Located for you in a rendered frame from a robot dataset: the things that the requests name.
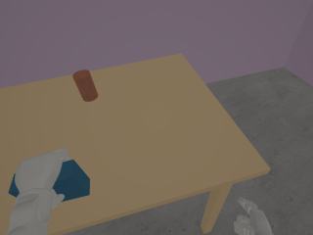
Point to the sponge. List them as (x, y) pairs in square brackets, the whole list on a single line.
[(72, 182)]

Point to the robot left hand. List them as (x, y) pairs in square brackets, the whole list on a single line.
[(41, 172)]

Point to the robot left forearm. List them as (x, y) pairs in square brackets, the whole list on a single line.
[(31, 213)]

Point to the table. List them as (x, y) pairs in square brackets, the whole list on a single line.
[(155, 135)]

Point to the robot right hand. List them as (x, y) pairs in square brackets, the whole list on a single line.
[(257, 220)]

